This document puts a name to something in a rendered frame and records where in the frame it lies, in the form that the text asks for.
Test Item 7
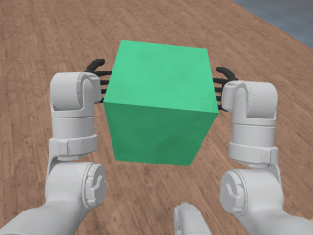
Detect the carton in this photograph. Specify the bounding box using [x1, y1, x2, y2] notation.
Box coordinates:
[103, 40, 219, 166]

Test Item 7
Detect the left robot upper arm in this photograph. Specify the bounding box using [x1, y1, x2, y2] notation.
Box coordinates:
[0, 162, 107, 235]

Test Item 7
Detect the right robot hand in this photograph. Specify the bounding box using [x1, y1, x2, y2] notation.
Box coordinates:
[213, 66, 238, 112]

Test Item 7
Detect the right robot upper arm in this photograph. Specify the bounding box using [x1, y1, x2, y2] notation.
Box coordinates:
[219, 169, 313, 235]

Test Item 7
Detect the robot right thigh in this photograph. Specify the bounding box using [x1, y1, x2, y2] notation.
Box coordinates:
[173, 204, 212, 235]

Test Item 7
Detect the left robot hand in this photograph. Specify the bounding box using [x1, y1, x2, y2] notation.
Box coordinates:
[84, 59, 112, 104]

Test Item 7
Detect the robot left forearm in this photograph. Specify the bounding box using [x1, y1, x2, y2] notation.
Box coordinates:
[45, 72, 102, 199]

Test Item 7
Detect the robot right forearm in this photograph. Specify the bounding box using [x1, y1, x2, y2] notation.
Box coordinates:
[221, 80, 284, 205]

